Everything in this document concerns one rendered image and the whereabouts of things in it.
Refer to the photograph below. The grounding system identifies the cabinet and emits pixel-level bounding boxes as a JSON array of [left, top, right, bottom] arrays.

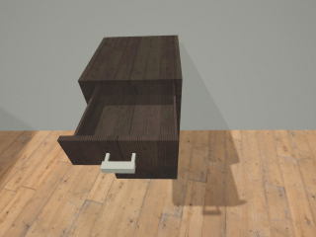
[[78, 35, 183, 180]]

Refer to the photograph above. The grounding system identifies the drawer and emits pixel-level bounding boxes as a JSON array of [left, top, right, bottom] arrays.
[[57, 84, 179, 166]]

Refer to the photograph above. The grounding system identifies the handle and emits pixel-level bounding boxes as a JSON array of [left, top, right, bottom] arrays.
[[100, 153, 136, 174]]

